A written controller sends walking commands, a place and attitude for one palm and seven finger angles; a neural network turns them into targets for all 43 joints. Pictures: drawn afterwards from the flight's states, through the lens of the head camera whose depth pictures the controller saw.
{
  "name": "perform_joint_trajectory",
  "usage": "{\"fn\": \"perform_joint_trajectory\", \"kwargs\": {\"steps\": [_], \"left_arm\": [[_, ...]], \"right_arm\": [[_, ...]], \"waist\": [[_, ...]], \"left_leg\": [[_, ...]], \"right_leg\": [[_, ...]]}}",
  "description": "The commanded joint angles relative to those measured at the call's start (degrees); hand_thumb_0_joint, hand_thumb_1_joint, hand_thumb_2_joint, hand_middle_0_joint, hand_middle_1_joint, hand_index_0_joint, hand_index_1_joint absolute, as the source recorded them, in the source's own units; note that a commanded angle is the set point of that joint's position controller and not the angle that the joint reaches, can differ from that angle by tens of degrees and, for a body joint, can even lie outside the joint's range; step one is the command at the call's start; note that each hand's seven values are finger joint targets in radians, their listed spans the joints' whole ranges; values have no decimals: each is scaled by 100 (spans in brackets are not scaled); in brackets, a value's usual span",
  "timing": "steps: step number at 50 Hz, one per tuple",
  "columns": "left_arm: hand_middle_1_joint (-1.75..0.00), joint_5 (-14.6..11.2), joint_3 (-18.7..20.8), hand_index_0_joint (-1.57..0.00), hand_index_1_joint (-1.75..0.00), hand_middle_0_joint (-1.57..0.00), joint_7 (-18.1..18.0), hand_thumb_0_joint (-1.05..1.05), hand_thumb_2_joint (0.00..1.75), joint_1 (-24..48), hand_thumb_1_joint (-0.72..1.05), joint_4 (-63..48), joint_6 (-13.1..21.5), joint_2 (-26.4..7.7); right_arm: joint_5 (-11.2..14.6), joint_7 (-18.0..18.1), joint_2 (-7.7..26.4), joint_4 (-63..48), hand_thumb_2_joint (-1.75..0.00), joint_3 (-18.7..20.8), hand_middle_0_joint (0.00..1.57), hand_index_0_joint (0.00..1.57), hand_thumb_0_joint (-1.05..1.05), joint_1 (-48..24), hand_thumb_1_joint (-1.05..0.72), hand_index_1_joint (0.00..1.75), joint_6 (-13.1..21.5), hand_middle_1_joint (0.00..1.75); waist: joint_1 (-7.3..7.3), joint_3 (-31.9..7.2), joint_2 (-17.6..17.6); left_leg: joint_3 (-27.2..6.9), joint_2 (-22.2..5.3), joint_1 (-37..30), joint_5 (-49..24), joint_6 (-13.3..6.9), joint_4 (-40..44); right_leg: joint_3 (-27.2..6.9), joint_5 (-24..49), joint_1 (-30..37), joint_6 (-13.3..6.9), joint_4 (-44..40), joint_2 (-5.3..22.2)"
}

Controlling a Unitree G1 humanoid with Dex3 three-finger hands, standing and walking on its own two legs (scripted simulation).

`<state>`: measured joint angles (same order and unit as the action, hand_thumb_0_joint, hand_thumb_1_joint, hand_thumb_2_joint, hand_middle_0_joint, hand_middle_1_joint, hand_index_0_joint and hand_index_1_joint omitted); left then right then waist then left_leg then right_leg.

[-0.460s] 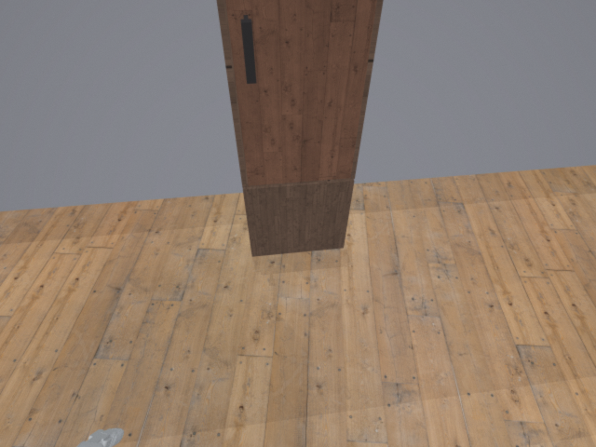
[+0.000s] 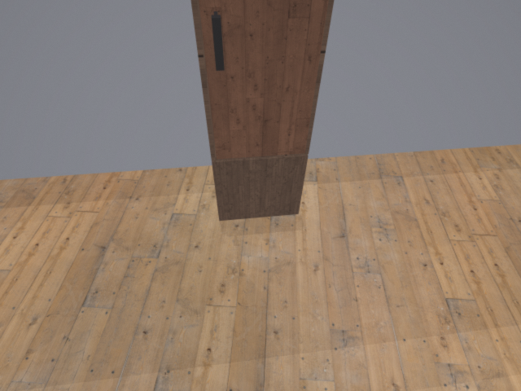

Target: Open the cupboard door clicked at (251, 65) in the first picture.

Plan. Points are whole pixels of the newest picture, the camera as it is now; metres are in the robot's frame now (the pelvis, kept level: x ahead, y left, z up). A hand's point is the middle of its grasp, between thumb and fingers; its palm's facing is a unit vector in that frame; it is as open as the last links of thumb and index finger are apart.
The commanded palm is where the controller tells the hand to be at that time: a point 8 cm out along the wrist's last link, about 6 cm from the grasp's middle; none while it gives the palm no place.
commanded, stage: stand and wait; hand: left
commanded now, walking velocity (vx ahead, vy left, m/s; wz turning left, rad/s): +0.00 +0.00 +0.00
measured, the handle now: (218, 41) +0.97 +0.19 +0.11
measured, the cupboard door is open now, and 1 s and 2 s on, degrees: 0 0 0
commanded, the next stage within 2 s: look at it before walking up in 0.36 s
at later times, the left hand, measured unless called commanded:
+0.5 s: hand out of the picture +0.07 +0.24 -0.15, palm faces -0.03 -0.94 -0.34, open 7.4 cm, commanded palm none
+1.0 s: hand out of the picture +0.08 +0.24 -0.15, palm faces -0.03 -0.94 -0.34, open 7.4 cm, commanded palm none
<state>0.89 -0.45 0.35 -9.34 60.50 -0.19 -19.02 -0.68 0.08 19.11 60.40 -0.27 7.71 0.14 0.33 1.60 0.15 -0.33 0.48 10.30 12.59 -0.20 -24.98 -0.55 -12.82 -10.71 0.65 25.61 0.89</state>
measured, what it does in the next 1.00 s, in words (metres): stands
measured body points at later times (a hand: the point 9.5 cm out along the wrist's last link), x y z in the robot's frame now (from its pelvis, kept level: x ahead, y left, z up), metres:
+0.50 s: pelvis +0.00 -0.01 +0.00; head +0.00 -0.01 +0.45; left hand +0.08 +0.29 -0.13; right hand +0.07 -0.30 -0.13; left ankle +0.01 +0.12 -0.74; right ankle +0.01 -0.13 -0.74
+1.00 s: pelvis +0.01 -0.01 +0.00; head +0.01 -0.01 +0.45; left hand +0.08 +0.29 -0.13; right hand +0.09 -0.30 -0.13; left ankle +0.01 +0.12 -0.74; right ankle +0.01 -0.13 -0.74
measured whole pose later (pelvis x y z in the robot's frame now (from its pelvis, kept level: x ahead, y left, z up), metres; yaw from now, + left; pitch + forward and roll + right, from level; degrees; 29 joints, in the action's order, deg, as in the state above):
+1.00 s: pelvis +0.01 -0.01 +0.00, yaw +0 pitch -2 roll +0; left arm 0.9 -0.2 0.2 -7.9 62.6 0.5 -19.5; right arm -0.4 0.1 19.5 63.3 -0.5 6.8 0.4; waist 0.2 1.8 -0.2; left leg -0.5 -0.3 8.3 11.1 0.6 -21.2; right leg -0.4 -11.4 -8.8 0.0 22.1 0.1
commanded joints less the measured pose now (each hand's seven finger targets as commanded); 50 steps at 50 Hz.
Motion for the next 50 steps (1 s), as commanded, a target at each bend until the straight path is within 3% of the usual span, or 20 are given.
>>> {"fn": "perform_joint_trajectory", "kwargs": {"steps": [1, 14, 50], "left_arm": [[-30, -26, 242, -20, -30, -20, -84, 0, 90, 363, 90, -372, 145, -1183], [-30, -20, 241, -20, -30, -20, -92, 0, 90, 357, 90, -212, 155, -1227], [-30, -19, 245, -20, -30, -20, -93, 0, 90, 395, 90, -184, 189, -1256]], "right_arm": [[4, 62, 1183, -322, -90, 262, 20, 20, 0, -346, -90, 30, 196, 30], [10, 49, 1193, -86, -90, 254, 20, 20, 0, -253, -90, 30, 177, 30], [23, 61, 1214, -52, -90, 227, 20, 20, 0, -350, -90, 30, 188, 30]], "waist": [[-25, -361, -52], [-38, -197, 59], [-34, -358, 56]], "left_leg": [[-614, -657, -7, -390, -202, 592], [-615, -663, 38, -175, -168, 706], [-561, -712, -291, -782, -129, 741]], "right_leg": [[-555, 231, 95, -244, -541, 541], [-641, -65, 1, -256, -722, 569], [-590, 725, 253, -238, -787, 593]]}}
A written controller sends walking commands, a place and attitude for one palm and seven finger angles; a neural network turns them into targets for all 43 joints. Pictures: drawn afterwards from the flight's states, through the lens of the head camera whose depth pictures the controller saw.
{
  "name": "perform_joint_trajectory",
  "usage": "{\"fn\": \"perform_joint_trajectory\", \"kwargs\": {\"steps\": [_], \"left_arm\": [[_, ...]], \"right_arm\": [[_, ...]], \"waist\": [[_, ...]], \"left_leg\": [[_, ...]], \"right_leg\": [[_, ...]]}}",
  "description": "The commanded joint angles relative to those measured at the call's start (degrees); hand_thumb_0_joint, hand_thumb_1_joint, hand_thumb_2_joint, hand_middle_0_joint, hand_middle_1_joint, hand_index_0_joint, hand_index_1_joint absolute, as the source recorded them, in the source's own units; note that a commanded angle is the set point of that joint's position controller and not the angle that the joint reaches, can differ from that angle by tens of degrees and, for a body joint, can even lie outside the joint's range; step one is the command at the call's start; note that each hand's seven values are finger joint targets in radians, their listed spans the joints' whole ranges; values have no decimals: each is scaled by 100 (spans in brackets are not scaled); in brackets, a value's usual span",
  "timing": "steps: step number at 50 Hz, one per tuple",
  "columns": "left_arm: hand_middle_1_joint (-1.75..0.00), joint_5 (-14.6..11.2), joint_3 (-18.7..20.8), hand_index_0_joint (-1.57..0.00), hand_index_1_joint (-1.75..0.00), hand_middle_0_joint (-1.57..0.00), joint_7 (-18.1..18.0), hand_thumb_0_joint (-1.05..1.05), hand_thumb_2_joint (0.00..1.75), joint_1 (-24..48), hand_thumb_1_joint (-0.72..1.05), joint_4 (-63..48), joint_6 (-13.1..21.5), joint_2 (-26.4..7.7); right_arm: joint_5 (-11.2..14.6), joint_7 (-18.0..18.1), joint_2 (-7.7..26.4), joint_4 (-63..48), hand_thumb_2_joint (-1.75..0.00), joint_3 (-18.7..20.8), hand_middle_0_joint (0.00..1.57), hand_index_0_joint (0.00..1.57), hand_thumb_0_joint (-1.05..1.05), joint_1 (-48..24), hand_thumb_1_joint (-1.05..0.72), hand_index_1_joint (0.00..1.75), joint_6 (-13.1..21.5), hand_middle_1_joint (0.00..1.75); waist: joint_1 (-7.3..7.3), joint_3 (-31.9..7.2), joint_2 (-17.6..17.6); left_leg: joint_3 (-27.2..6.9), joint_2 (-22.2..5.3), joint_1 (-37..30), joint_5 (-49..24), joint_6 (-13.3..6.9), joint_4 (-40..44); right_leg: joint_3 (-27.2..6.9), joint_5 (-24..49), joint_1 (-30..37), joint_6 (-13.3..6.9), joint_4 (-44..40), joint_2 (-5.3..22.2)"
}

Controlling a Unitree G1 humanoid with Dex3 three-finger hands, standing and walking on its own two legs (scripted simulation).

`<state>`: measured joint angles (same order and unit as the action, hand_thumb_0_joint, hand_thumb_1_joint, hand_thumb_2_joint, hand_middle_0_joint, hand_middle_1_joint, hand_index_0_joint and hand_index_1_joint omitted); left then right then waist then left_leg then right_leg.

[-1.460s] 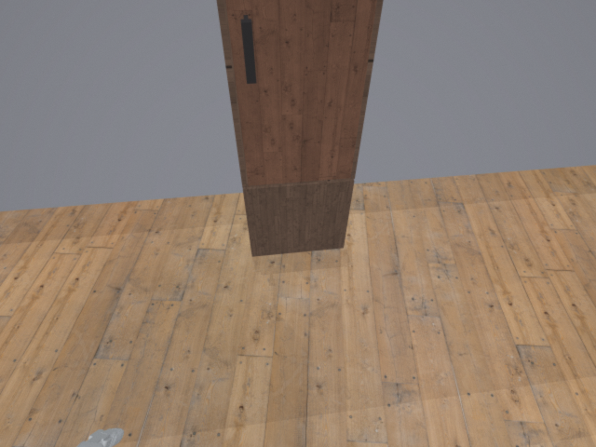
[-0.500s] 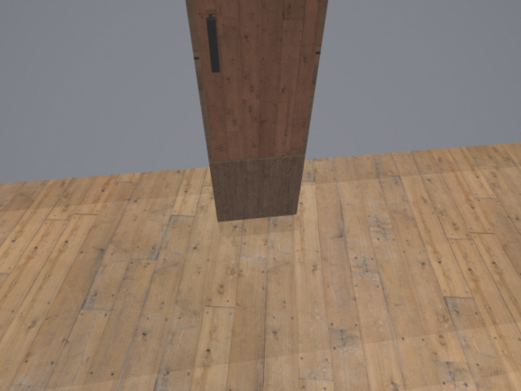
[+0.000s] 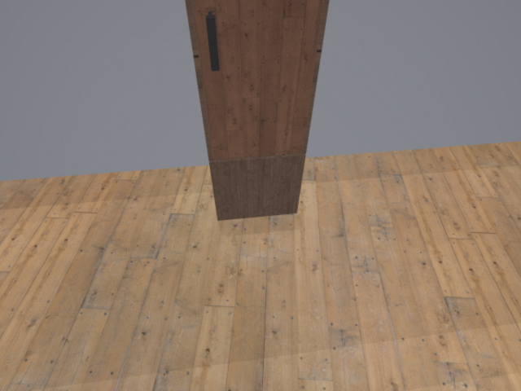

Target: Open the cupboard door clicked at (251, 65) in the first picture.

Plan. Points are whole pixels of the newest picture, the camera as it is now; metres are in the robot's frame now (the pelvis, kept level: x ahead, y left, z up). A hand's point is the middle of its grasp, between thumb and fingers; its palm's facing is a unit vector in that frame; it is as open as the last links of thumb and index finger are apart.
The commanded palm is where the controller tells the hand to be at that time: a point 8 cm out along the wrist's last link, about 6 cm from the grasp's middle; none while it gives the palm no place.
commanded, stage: turn to face it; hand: left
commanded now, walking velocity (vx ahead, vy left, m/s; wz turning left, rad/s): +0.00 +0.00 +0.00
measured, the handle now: (212, 41) +0.97 +0.20 +0.11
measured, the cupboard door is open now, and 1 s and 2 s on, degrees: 0 0 0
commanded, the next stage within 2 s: take the last steps up to it in 0.50 s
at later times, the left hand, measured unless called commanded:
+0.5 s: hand out of the picture +0.04 +0.22 -0.17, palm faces +0.05 -0.96 -0.29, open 7.4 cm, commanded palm none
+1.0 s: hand out of the picture -0.03 +0.15 -0.18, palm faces +0.19 -0.96 -0.22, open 7.4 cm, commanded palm none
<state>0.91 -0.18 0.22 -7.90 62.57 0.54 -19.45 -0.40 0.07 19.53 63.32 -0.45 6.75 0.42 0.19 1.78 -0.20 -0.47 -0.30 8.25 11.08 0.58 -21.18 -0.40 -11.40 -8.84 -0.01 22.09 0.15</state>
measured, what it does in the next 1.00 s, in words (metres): stands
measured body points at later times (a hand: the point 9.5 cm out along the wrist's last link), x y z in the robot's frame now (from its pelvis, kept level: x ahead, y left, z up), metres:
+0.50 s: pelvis -0.01 +0.00 -0.01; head +0.00 +0.00 +0.44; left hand +0.04 +0.27 -0.15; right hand +0.07 -0.25 -0.15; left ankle +0.01 +0.13 -0.75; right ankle +0.01 -0.12 -0.75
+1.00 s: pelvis +0.03 -0.03 -0.01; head +0.02 -0.04 +0.44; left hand -0.04 +0.20 -0.16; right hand +0.04 -0.27 -0.17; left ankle +0.01 +0.11 -0.71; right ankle +0.00 -0.11 -0.75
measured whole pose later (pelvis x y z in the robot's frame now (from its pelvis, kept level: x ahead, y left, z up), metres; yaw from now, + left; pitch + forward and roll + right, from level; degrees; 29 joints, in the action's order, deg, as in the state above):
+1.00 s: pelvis +0.03 -0.03 -0.01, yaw +7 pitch -1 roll +0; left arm 1.6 2.1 -0.4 -23.1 63.2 2.1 -10.3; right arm -1.4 0.8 10.4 64.2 2.2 19.9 -1.4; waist 0.9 -1.6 -0.3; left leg -1.5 -1.2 21.9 23.8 -1.0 -49.3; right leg 5.8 -19.4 -8.0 -4.0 27.8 -1.6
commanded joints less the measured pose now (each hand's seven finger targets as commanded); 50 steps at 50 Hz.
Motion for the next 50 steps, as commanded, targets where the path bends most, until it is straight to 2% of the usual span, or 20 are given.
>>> {"fn": "perform_joint_trajectory", "kwargs": {"steps": [1, 9, 18, 28, 30, 31, 33, 35, 38, 40, 41, 42, 43, 44, 45, 46, 47, 48, 49, 50], "left_arm": [[-30, -25, 217, -20, -30, -20, -79, 0, 90, 239, 90, -388, 118, -1208], [-30, -28, 244, -20, -30, -20, -94, 0, 90, 219, 90, -431, 89, -1209], [-30, -21, 166, -20, -30, -20, -162, 0, 90, -85, 90, -482, -97, -643], [-30, -10, 267, -20, -30, -20, -216, 0, 90, -315, 90, -678, -151, -475], [-30, -10, 262, -20, -30, -20, -221, 0, 90, -344, 90, -699, -156, -370], [-30, -7, 237, -20, -30, -20, -206, 0, 90, -415, 90, -630, -144, -229], [-30, 40, 205, -20, -30, -20, -155, 0, 90, -545, 90, -546, -143, -55], [-30, 96, 159, -20, -30, -20, -111, 0, 90, -759, 90, -439, -116, 190], [-30, 101, 160, -20, -30, -20, -39, 0, 90, -960, 90, -341, -63, 392], [-30, 68, 178, -20, -30, -20, 0, 0, 90, -999, 90, -358, -11, 451], [-30, 53, 191, -20, -30, -20, 13, 0, 90, -1094, 90, -340, 12, 492], [-30, 53, 202, -20, -30, -20, 35, 0, 90, -1207, 90, -295, 39, 505], [-30, 40, 216, -20, -30, -20, 44, 0, 90, -1510, 90, -185, 66, 563], [-30, 48, 248, -20, -30, -20, 37, 0, 90, -1802, 90, -62, 92, 485], [-30, 79, 336, -20, -30, -20, -9, 0, 90, -2218, 90, 45, 129, 199], [-30, 99, 429, -20, -30, -20, -86, 0, 90, -2582, 90, 105, 133, -227], [-30, 29, 409, -20, -30, -20, -135, 0, 90, -2669, 90, 123, 129, -186], [-30, 31, 390, -20, -30, -20, -155, 0, 90, -2423, 90, 120, 187, 31], [-30, 39, 343, -20, -30, -20, -145, 0, 90, -2310, 90, 124, 208, 204], [-30, 46, 277, -20, -30, -20, -136, 0, 90, -2231, 90, 115, 223, 362]], "right_arm": [[-6, 63, 1188, -336, -90, 242, 20, 20, 0, -269, -90, 30, 161, 30], [-7, 55, 1163, -388, -90, 243, 20, 20, 0, -288, -90, 30, 133, 30], [-29, 16, 500, -455, -90, 143, 20, 20, 0, 51, -90, 30, -57, 30], [-32, 15, 242, -617, -90, 232, 20, 20, 0, 394, -90, 30, -137, 30], [-36, 19, 169, -613, -90, 244, 20, 20, 0, 465, -90, 30, -135, 30], [-62, 21, 125, -559, -90, 216, 20, 20, 0, 548, -90, 30, -117, 30], [-112, 27, 154, -483, -90, 251, 20, 20, 0, 705, -90, 30, -95, 30], [-120, 63, 294, -445, -90, 332, 20, 20, 0, 761, -90, 30, -74, 30], [-99, 129, 267, -369, -90, 403, 20, 20, 0, 987, -90, 30, -1, 30], [-112, 152, 221, -325, -90, 426, 20, 20, 0, 1153, -90, 30, 34, 30], [-116, 158, 187, -313, -90, 441, 20, 20, 0, 1145, -90, 30, 42, 30], [-112, 164, 143, -304, -90, 443, 20, 20, 0, 1151, -90, 30, 47, 30], [-99, 176, 107, -311, -90, 439, 20, 20, 0, 1075, -90, 30, 44, 30], [-89, 170, -14, -307, -90, 435, 20, 20, 0, 1058, -90, 30, 47, 30], [-53, 156, -311, -388, -90, 380, 20, 20, 0, 1018, -90, 30, 65, 30], [-43, 127, -595, -624, -90, 302, 20, 20, 0, 723, -90, 30, 106, 30], [-120, 90, -369, -757, -90, 355, 20, 20, 0, 370, -90, 30, 114, 30], [-138, 61, -321, -675, -90, 407, 20, 20, 0, 422, -90, 30, 106, 30], [-134, 37, -380, -615, -90, 418, 20, 20, 0, 408, -90, 30, 105, 30], [-142, 8, -444, -533, -90, 422, 20, 20, 0, 473, -90, 30, 86, 30]], "waist": [[-14, -401, 47], [5, -379, 0], [21, -235, 57], [-3, -303, 235], [-16, -290, 112], [-33, -370, 28], [-76, -243, -358], [-61, 89, -866], [-118, 307, -926], [-160, 316, -934], [-111, 316, -964], [-75, 246, -889], [73, 166, -798], [190, 187, -477], [361, 112, 418], [549, 346, 1782], [538, 586, 1195], [360, 775, 1040], [276, 953, 676], [164, 1021, 405]], "left_leg": [[-541, -634, -106, -659, -207, 351], [-601, -617, -4, -934, -220, 248], [-653, -504, 516, -673, -140, -128], [-754, -331, 904, -569, -163, -723], [-886, -362, 945, -453, -204, -641], [-1017, -417, 884, 92, -239, -412], [-1588, -608, 1078, 2218, -397, 356], [-2392, -998, 1286, 3455, -701, 1122], [-2660, -1250, 956, 3144, -1010, 1215], [-2516, -1279, 698, 2554, -1086, 1065], [-2356, -1250, 695, 2290, -1054, 942], [-2153, -1146, 757, 2023, -978, 749], [-1889, -1017, 973, 1839, -849, 429], [-1505, -751, 1535, 1828, -659, -75], [-863, -327, 2550, 1832, -419, -1185], [123, 196, 3415, 1930, -186, -2535], [34, -119, 3520, 1937, -187, -3225], [-98, -328, 3507, 1483, -210, -3605], [-14, -404, 3434, 1224, -185, -3895], [80, -473, 3308, 957, -152, -4096]], "right_leg": [[-606, 611, 73, -176, -437, 679], [-458, 786, 162, -143, -279, 716], [-372, 241, -62, -36, -52, 819], [-274, -138, -298, -168, 205, 1029], [-177, -409, -390, -132, 295, 934], [-64, -1101, -386, -47, 285, 764], [166, -2074, -501, 50, 586, 389], [412, -1694, -669, 62, 1357, 31], [291, -1427, -1181, -29, 1952, -15], [211, -1623, -1303, -58, 1852, 38], [242, -1572, -1165, -54, 1607, 45], [278, -1445, -848, -55, 1213, 8], [345, -1079, -297, -45, 574, -31], [220, -877, 423, -74, 70, 54], [-751, -1597, 1271, -269, -535, 762], [-2428, -2533, 1361, -693, -1428, 1873], [-2658, -2701, 898, -963, -1649, 2198], [-2389, -2653, 568, -966, -1665, 1981], [-2147, -2245, 348, -975, -1601, 1838], [-1701, -1720, 185, -964, -1490, 1637]]}}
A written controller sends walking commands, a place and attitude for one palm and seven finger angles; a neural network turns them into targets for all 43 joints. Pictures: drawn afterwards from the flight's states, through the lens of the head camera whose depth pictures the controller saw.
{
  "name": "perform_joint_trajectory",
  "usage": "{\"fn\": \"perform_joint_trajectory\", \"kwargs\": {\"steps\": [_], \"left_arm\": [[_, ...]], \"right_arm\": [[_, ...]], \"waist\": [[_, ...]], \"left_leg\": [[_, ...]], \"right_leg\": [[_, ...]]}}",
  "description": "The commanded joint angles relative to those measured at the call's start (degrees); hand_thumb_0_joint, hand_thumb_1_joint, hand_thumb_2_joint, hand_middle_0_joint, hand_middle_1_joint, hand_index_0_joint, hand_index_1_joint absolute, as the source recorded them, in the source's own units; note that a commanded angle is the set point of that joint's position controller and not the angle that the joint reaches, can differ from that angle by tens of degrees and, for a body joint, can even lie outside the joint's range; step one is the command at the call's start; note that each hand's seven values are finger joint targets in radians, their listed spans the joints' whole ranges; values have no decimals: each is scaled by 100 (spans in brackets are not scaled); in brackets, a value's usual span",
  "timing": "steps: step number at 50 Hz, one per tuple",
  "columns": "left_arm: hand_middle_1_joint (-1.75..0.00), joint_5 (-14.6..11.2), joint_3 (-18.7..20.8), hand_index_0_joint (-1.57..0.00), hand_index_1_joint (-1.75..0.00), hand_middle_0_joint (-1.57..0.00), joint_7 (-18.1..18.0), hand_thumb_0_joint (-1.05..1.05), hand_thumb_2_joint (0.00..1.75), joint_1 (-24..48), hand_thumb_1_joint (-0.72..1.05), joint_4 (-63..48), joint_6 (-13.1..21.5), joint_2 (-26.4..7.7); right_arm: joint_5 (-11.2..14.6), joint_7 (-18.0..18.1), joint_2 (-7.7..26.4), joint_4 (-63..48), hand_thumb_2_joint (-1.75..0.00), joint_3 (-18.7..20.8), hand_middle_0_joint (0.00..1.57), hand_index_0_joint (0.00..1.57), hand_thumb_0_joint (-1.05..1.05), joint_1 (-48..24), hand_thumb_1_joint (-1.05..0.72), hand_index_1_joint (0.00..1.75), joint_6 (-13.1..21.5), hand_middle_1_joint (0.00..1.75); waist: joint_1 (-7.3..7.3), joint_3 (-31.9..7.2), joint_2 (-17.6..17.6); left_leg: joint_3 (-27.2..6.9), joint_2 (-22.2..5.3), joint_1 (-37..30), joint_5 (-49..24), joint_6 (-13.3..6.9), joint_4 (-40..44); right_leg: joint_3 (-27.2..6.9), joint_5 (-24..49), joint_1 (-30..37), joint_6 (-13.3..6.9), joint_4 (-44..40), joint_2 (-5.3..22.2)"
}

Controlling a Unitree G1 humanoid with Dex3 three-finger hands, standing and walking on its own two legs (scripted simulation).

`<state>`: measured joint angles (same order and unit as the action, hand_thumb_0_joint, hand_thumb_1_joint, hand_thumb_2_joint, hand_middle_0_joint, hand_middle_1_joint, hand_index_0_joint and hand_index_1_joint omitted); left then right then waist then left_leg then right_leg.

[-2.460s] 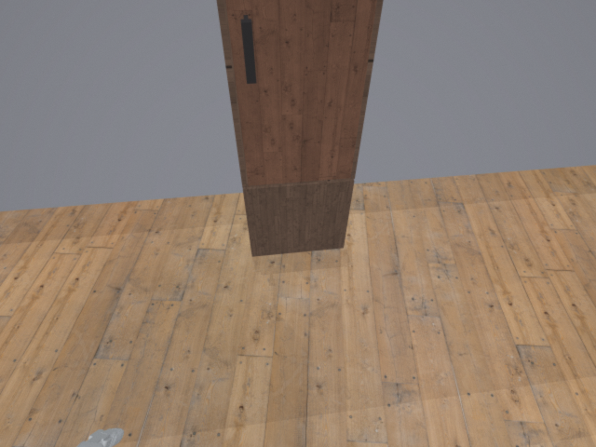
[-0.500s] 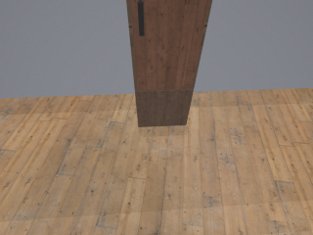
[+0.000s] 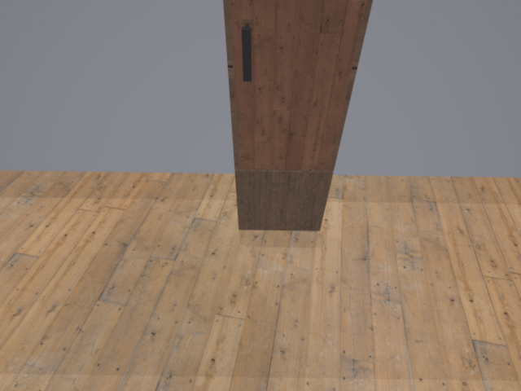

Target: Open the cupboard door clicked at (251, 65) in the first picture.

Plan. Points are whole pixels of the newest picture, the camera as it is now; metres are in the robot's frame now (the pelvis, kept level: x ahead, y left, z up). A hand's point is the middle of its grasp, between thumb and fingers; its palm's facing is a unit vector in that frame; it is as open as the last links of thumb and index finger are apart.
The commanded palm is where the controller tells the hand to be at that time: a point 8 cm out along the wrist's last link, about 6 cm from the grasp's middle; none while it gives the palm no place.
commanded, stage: take the last steps up to it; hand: left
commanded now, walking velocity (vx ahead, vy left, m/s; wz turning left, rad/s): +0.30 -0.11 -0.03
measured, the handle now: (247, 52) +0.96 +0.11 +0.12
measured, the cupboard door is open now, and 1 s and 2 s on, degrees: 0 0 0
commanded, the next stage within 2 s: come to a stop and stand still in 0.94 s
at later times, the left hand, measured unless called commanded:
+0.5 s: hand out of the picture +0.09 +0.15 -0.18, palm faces +0.05 -0.99 -0.10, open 7.4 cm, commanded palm none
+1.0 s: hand (236, 266) +0.43 +0.09 -0.16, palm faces +0.01 -0.98 -0.22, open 7.3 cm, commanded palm none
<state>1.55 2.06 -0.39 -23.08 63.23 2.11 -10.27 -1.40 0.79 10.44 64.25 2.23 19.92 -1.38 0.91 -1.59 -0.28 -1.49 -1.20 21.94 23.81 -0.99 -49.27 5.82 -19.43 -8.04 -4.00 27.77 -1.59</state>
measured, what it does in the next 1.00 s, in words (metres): walks ahead: left foot, then right foot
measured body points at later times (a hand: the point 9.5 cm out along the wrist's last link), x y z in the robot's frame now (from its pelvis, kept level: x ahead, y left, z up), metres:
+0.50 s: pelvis +0.18 +0.01 -0.01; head +0.18 +0.02 +0.44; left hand +0.09 +0.20 -0.17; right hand +0.27 -0.21 -0.15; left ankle +0.22 +0.08 -0.74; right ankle +0.07 -0.10 -0.63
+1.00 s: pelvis +0.36 -0.09 +0.00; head +0.39 -0.11 +0.44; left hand +0.42 +0.14 -0.15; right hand +0.29 -0.31 -0.17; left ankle +0.27 +0.04 -0.65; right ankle +0.39 -0.19 -0.74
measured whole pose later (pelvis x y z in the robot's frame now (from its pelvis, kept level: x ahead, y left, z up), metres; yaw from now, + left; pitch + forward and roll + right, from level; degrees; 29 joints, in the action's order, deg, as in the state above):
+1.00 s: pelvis +0.36 -0.09 +0.00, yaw -1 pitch +0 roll +0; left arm 1.2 3.5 -0.4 -11.1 59.2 3.4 -8.5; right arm -1.0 0.4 9.0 64.8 2.9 21.4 -0.2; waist -1.7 4.1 -2.4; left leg 3.3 -5.0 21.5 25.3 -1.3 -65.7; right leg 9.0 -13.3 -17.8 -2.1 31.3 2.7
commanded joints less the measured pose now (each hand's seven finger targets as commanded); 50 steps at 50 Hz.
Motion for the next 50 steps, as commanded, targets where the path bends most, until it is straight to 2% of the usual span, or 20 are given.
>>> {"fn": "perform_joint_trajectory", "kwargs": {"steps": [1, 4, 12, 15, 16, 17, 18, 19, 20, 23, 26, 28, 38, 40, 42, 43, 44, 45, 46, 50], "left_arm": [[-30, -13, 16, -20, -30, -20, -77, 0, 90, -710, 90, 46, 101, -420], [-30, -13, -42, -20, -30, -20, -101, 0, 90, -909, 90, 145, 181, -268], [-30, 35, -70, -20, -30, -20, -214, 0, 90, -1525, 90, 511, 191, -146], [-30, 8, -26, -20, -30, -20, -206, 0, 90, -1362, 90, 501, 210, -255], [-30, -17, -7, -20, -30, -20, -195, 0, 90, -1233, 90, 494, 217, -341], [-30, -43, 12, -20, -30, -20, -183, 0, 90, -1137, 90, 463, 217, -333], [-30, -100, 39, -20, -30, -20, -136, 0, 90, -1259, 90, 343, 214, -161], [-30, -149, -42, -20, -30, -20, -83, 0, 90, -1343, 90, 156, 204, 99], [-30, -78, 31, -20, -30, -20, -116, 0, 90, -944, 90, 64, 138, -169], [-30, 56, 84, -20, -30, -20, 21, 0, 90, -504, 90, -10, -24, 134], [-30, 90, 110, -20, -30, -20, 74, 0, 90, -762, 90, -68, -179, 394], [-30, 80, 107, -20, -30, -20, 111, 0, 90, -599, 90, -153, -214, 376], [-30, 15, 182, -20, -30, -20, 227, 0, 90, 1373, 90, -818, -143, -137], [-30, 12, 201, -20, -30, -20, 231, 0, 90, 1196, 90, -763, -83, -212], [-30, 21, 269, -20, -30, -20, 191, 0, 90, 266, 90, -437, 8, -497], [-30, 60, 373, -20, -30, -20, 134, 0, 90, -465, 90, -215, 90, -927], [-30, 17, 472, -20, -30, -20, 66, 0, 90, -882, 90, -139, 103, -1520], [-30, -55, 428, -20, -30, -20, 15, 0, 90, -824, 90, -154, 87, -1405], [-30, -39, 413, -20, -30, -20, 1, 0, 90, -360, 90, -193, 115, -1211], [-30, -26, 133, -20, -30, -20, -80, 0, 90, 514, 90, -380, 152, -423]], "right_arm": [[-49, -80, 361, -564, -90, 153, 20, 20, 0, -764, -90, 30, 249, 30], [-34, -101, 185, -561, -90, 144, 20, 20, 0, -730, -90, 30, 233, 30], [17, -138, -39, -856, -90, 78, 20, 20, 0, -1694, -90, 30, 314, 30], [28, -58, -34, -693, -90, 84, 20, 20, 0, -1214, -90, 30, 406, 30], [23, 1, 60, -498, -90, 113, 20, 20, 0, -597, -90, 30, 432, 30], [3, 43, 277, -255, -90, 183, 20, 20, 0, 237, -90, 30, 460, 30], [-63, 119, 828, -114, -90, 314, 20, 20, 0, 998, -90, 30, 485, 30], [-33, 159, 1271, -19, -90, 396, 20, 20, 0, 1358, -90, 30, 483, 30], [87, 169, 1154, -62, -90, 362, 20, 20, 0, 1018, -90, 30, 434, 30], [45, 161, 253, -321, -90, 124, 20, 20, 0, -121, -90, 30, 537, 30], [6, 121, 14, -449, -90, 118, 20, 20, 0, -227, -90, 30, 629, 30], [12, 100, 162, -481, -90, 120, 20, 20, 0, -214, -90, 30, 644, 30], [-67, 49, 671, -393, -90, 273, 20, 20, 0, 382, -90, 30, 510, 30], [-78, 50, 752, -377, -90, 298, 20, 20, 0, 311, -90, 30, 474, 30], [-43, 15, 675, -342, -90, 264, 20, 20, 0, 278, -90, 30, 436, 30], [12, -31, 424, -330, -90, 199, 20, 20, 0, 378, -90, 30, 446, 30], [68, -38, 89, -522, -90, 88, 20, 20, 0, 492, -90, 30, 441, 30], [58, -14, 277, -589, -90, 117, 20, 20, 0, 202, -90, 30, 410, 30], [76, -28, 187, -557, -90, 147, 20, 20, 0, 102, -90, 30, 430, 30], [-5, -41, 14, -380, -90, 112, 20, 20, 0, 97, -90, 30, 274, 30]], "waist": [[24, 1333, 253], [-54, 1136, 462], [151, 1077, 695], [-116, 628, 655], [-418, 345, 668], [-755, -139, 547], [-983, -848, -200], [-832, -1207, -1127], [-692, -786, -213], [-130, 1086, -119], [128, 859, -456], [158, 771, -538], [-329, 1026, -599], [-232, 764, -658], [215, 236, -73], [531, -349, 899], [512, -786, 2212], [572, -712, 1518], [403, -583, 1657], [-143, 195, 612]], "left_leg": [[264, -419, 1863, -559, 33, -1401], [480, -465, 1861, -949, 116, -1427], [1000, -318, 1662, -902, 17, 116], [1371, 120, 263, -814, -190, 993], [1407, 248, -459, -1101, -268, 1357], [1090, 13, -1717, -1661, -378, 1768], [-611, -1250, -3224, -2086, -845, 2012], [-2783, -2838, -3955, -2833, -1577, 2795], [-2745, -2960, -3213, -2146, -1695, 3204], [-1371, -2193, -619, -699, -1021, 3965], [-57, -1624, -110, -1221, -798, 3857], [242, -1437, -219, -1413, -756, 3907], [168, -1604, -1186, -1526, -807, 3744], [256, -1590, -1258, -1599, -689, 3304], [600, -1140, -810, -1776, -394, 2010], [1066, -711, -16, -989, -168, 451], [1021, -15, 1038, 1156, -18, -1204], [402, -145, 1271, 1078, -122, -1969], [291, -349, 1421, 601, -130, -2274], [344, -609, 786, -340, 23, -1747]], "right_leg": [[-1981, -345, 69, -565, -1994, 1673], [-1280, 1431, 321, -492, -1777, 1426], [-925, 4022, 1040, -493, -1334, 1296], [-676, 5927, 1002, -444, -464, 1183], [-495, 6195, 897, -343, 181, 1070], [-405, 5428, 316, -199, 1220, 982], [-194, 3177, -969, 70, 2703, 516], [-286, -951, -2315, 190, 4608, -90], [-847, -973, -2468, 62, 5165, 204], [-795, 99, -2490, 274, 4889, 775], [-604, 498, -2072, 414, 4063, 890], [-463, 811, -2128, 501, 3615, 914], [-29, 846, -2094, 530, 1002, 808], [112, 748, -1464, 444, 611, 654], [170, 923, 118, 317, -26, 419], [-914, 500, 1273, 43, -401, 1350], [-2779, 673, 1938, -420, -1022, 2536], [-2764, 937, 1711, -623, -1233, 2562], [-2323, 1312, 1452, -567, -1198, 2330], [-803, 2130, -179, -426, -1329, 1834]]}}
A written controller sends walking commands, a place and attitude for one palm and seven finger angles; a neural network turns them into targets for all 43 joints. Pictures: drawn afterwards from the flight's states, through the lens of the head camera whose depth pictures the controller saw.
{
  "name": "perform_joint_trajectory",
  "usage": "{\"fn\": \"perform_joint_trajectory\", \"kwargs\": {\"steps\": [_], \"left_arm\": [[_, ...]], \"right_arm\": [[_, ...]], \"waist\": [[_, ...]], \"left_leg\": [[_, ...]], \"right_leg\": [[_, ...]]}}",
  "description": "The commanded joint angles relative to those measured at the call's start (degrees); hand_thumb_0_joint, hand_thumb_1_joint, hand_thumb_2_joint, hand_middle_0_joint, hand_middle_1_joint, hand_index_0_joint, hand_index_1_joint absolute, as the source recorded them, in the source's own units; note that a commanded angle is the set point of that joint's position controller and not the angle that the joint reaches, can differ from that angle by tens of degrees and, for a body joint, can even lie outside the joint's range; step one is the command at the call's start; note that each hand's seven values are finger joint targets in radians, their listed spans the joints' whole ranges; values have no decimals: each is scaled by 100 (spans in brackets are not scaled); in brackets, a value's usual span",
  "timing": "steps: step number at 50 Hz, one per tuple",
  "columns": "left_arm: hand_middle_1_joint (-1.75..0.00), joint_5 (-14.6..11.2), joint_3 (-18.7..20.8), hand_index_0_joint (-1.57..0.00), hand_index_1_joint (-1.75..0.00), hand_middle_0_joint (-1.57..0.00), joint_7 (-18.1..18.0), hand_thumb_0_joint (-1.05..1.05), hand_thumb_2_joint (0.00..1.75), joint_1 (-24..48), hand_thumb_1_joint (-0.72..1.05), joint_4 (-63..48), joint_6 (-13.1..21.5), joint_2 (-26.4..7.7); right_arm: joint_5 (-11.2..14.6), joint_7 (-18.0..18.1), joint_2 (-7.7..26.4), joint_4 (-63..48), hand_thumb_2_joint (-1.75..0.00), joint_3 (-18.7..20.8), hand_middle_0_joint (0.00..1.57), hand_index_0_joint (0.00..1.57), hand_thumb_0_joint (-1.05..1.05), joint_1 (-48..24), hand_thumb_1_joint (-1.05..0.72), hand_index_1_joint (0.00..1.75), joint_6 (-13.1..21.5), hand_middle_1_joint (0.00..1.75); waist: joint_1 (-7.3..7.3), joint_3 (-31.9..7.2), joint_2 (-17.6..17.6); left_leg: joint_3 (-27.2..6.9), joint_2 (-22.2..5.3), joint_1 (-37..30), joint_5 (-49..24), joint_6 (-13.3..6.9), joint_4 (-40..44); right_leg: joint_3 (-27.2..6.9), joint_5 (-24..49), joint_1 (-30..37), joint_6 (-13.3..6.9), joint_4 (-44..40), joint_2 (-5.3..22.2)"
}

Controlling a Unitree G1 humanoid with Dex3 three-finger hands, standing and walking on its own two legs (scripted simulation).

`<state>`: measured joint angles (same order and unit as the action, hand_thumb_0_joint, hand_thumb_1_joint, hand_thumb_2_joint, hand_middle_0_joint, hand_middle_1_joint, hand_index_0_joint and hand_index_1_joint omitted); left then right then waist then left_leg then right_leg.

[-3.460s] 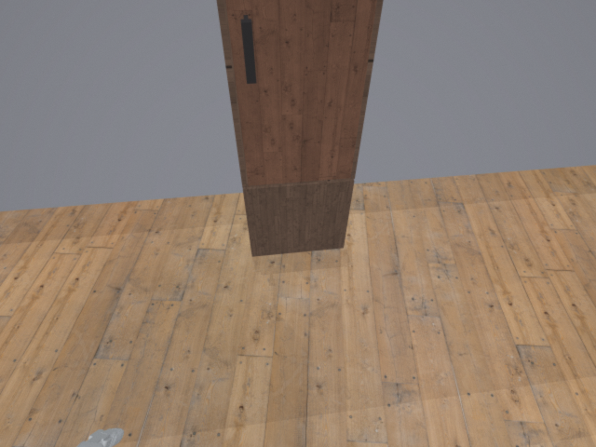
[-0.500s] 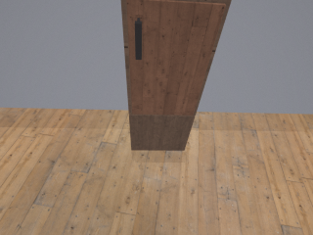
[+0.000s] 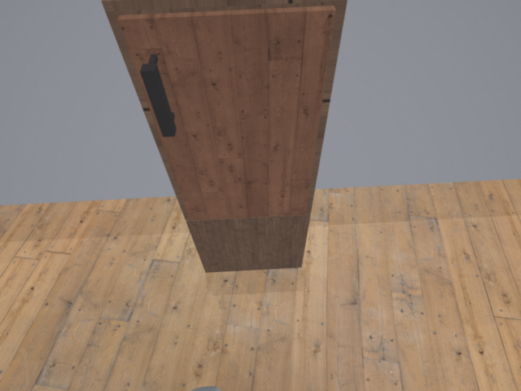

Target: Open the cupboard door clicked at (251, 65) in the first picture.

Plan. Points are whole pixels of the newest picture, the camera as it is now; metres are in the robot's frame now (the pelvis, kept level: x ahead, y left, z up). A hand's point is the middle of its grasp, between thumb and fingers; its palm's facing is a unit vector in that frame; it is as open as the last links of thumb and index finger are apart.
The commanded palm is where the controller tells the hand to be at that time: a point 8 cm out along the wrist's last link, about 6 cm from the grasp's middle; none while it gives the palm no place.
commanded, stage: come to a stop and stand still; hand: left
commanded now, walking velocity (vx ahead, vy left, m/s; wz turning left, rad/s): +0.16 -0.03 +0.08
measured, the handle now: (161, 96) +0.60 +0.21 +0.12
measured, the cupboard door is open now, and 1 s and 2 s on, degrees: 0 0 0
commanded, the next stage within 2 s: look again from close up in 1.32 s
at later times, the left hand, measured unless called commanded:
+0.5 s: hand out of the picture +0.08 +0.18 -0.17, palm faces +0.07 -0.97 -0.25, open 7.3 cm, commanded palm none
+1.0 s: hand out of the picture +0.02 +0.13 -0.17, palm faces +0.08 -0.98 -0.17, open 7.3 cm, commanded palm none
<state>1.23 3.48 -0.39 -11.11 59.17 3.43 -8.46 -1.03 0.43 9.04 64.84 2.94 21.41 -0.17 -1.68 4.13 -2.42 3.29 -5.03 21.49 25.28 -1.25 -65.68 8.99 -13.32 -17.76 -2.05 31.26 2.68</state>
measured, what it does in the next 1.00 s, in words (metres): steps on the spot: left foot, then right foot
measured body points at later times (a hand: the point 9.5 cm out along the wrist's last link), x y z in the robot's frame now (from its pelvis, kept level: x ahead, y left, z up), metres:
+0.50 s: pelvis +0.05 -0.02 +0.00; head +0.09 -0.02 +0.45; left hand +0.08 +0.23 -0.15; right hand +0.17 -0.23 -0.15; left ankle +0.11 +0.10 -0.73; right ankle +0.02 -0.14 -0.69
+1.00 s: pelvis -0.01 -0.05 +0.01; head +0.00 -0.03 +0.46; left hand +0.02 +0.18 -0.16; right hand -0.01 -0.28 -0.14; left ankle -0.05 +0.07 -0.73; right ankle +0.03 -0.15 -0.73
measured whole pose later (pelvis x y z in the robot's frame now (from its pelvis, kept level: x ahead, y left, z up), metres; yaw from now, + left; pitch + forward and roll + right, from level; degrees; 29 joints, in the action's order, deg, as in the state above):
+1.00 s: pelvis -0.01 -0.05 +0.01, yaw +1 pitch -1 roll +0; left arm 0.5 1.9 -1.3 -13.0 61.3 -0.7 -10.3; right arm -0.8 1.9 8.5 64.5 0.9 16.5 -1.1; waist 0.9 1.8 2.0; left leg 1.3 -1.6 8.2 17.4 0.7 -26.5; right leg 5.0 -10.2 -14.4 -1.2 25.5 0.4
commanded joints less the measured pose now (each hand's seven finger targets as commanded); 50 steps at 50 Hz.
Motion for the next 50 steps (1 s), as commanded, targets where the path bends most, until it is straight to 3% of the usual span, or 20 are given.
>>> {"fn": "perform_joint_trajectory", "kwargs": {"steps": [1, 5, 6, 9, 10, 12, 14, 17, 20, 26, 27, 28, 29, 30, 32, 34, 40, 43, 45, 50], "left_arm": [[-30, 26, -27, -20, -30, -20, -99, 0, 90, -728, 90, 56, 38, -519], [-30, 32, -115, -20, -30, -20, -148, 0, 90, -623, 90, 81, -13, -492], [-30, 25, -119, -20, -30, -20, -157, 0, 90, -686, 90, 102, -50, -510], [-30, -46, -59, -20, -30, -20, -216, 0, 90, -709, 90, 146, -180, -705], [-30, -58, -45, -20, -30, -20, -220, 0, 90, -757, 90, 120, -236, -697], [-30, -67, -85, -20, -30, -20, -266, 0, 90, -1035, 90, 15, -352, -423], [-30, -74, -77, -20, -30, -20, -274, 0, 90, -1051, 90, 37, -435, -440], [-30, -47, 7, -20, -30, -20, -241, 0, 90, -857, 90, -21, -498, -508], [-30, -52, 50, -20, -30, -20, -220, 0, 90, -785, 90, -144, -537, -432], [-30, -24, 49, -20, -30, -20, -176, 0, 90, -1103, 90, -224, -512, -371], [-30, 14, 46, -20, -30, -20, -181, 0, 90, -1236, 90, -207, -479, -493], [-30, 78, 65, -20, -30, -20, -199, 0, 90, -1106, 90, -273, -428, -815], [-30, 107, 96, -20, -30, -20, -191, 0, 90, -712, 90, -436, -408, -1289], [-30, 77, 87, -20, -30, -20, -177, 0, 90, -550, 90, -564, -434, -1361], [-30, 95, 88, -20, -30, -20, -203, 0, 90, -89, 90, -640, -443, -1139], [-30, 65, 33, -20, -30, -20, -169, 0, 90, 19, 90, -658, -407, -988], [-30, 36, 61, -20, -30, -20, -163, 0, 90, -634, 90, -412, -342, -1087], [-30, -66, 22, -20, -30, -20, -163, 0, 90, -494, 90, -265, -328, -947], [-30, -128, -69, -20, -30, -20, -127, 0, 90, -579, 90, -204, -322, -638], [-30, -80, -127, -20, -30, -20, -96, 0, 90, -441, 90, 156, -355, -677]], "right_arm": [[-53, -8, 88, -413, -90, 33, 20, 20, 0, -14, -90, 30, 114, 30], [15, 37, -163, -360, -90, -115, 20, 20, 0, -66, -90, 30, 66, 30], [35, 55, -150, -372, -90, -155, 20, 20, 0, -201, -90, 30, 75, 30], [81, 106, 62, -387, -90, -114, 20, 20, 0, -240, -90, 30, 52, 30], [66, 121, 310, -409, -90, -59, 20, 20, 0, -183, -90, 30, 60, 30], [47, 170, 877, -578, -90, 64, 20, 20, 0, -250, -90, 30, 40, 30], [35, 244, 921, -613, -90, 54, 20, 20, 0, -575, -90, 30, 0, 30], [-7, 285, 933, -822, -90, 106, 20, 20, 0, -961, -90, 30, -67, 30], [-34, 249, 1056, -978, -90, 208, 20, 20, 0, -1204, -90, 30, -125, 30], [-26, 121, 1011, -1090, -90, 264, 20, 20, 0, -1567, -90, 30, -160, 30], [7, 94, 905, -1096, -90, 247, 20, 20, 0, -1509, -90, 30, -173, 30], [49, 61, 595, -1134, -90, 216, 20, 20, 0, -1396, -90, 30, -200, 30], [73, 25, 297, -1262, -90, 156, 20, 20, 0, -1395, -90, 30, -244, 30], [50, 25, 486, -1284, -90, 194, 20, 20, 0, -1593, -90, 30, -321, 30], [12, 3, 422, -1181, -90, 197, 20, 20, 0, -1518, -90, 30, -372, 30], [6, -13, 464, -943, -90, 189, 20, 20, 0, -1157, -90, 30, -305, 30], [46, 50, 337, -822, -90, 42, 20, 20, 0, -992, -90, 30, -122, 30], [61, 113, 326, -508, -90, -43, 20, 20, 0, -378, -90, 30, -7, 30], [10, 159, 660, -452, -90, -62, 20, 20, 0, -437, -90, 30, 108, 30], [16, 179, 544, -258, -90, -147, 20, 20, 0, -548, -90, 30, 92, 30]], "waist": [[69, -319, 809], [2, -305, 689], [111, -390, 683], [63, -525, 753], [55, -607, 510], [137, -677, -587], [179, -570, -1297], [158, -618, -845], [171, -980, -414], [384, -932, -508], [433, -828, -82], [363, -598, 995], [244, -243, 2205], [395, -190, 1801], [173, 186, 1661], [59, 221, 1349], [381, -436, 979], [169, -756, 715], [326, -839, -275], [352, -322, -529]], "left_leg": [[-61, -214, 701, -500, 86, 171], [82, -65, 53, -641, 237, 1904], [122, 42, -130, -740, 250, 2355], [154, 137, -841, -1953, 257, 3690], [35, -31, -1240, -3271, 177, 3947], [-852, -1191, -1795, -6219, -484, 3914], [-1171, -1533, -1623, -6894, -1034, 4382], [-974, -1477, -1805, -6592, -1207, 4185], [-778, -1362, -1899, -5824, -1111, 4101], [-589, -1054, -759, -3015, -666, 4058], [-477, -759, -410, -2168, -433, 3778], [-129, -153, -67, -967, -73, 3086], [135, 421, 324, 294, 199, 2266], [-300, 350, 9, 638, 164, 1430], [-498, 306, 118, 153, 82, 796], [-402, 309, 162, -248, 112, 606], [-163, 303, -154, 12, 214, 2744], [-292, 252, -1293, -1228, 155, 4466], [-1037, -505, -1387, -2440, -144, 4588], [-711, -315, -606, -1379, -32, 4945]], "right_leg": [[-1003, 1664, 628, -658, -1720, 1381], [-675, 3113, 499, -721, -1487, 1247], [-673, 3431, 668, -689, -1331, 1174], [-615, 3455, 748, -456, -620, 1040], [-561, 2997, 617, -247, -293, 888], [-261, 492, 1, 243, 223, 294], [-477, -1953, -172, 344, 1523, 28], [-846, -2112, -623, 289, 2503, 9], [-886, -1821, -647, 353, 2621, -63], [-595, -518, 629, 331, 460, -19], [-651, 88, 964, 339, -366, 12], [-1571, 315, 813, 170, -1244, 678], [-2721, 520, 211, -324, -1727, 1726], [-2701, -83, -518, -768, -1940, 1976], [-2377, -674, -926, -696, -1957, 1483], [-1806, -107, -644, -584, -1700, 1121], [-1872, 1042, 903, -768, -1318, 1147], [-1628, 1097, 778, -392, -954, 880], [-1147, 898, 666, 16, -760, 320], [-935, 702, 1206, 125, -956, 264]]}}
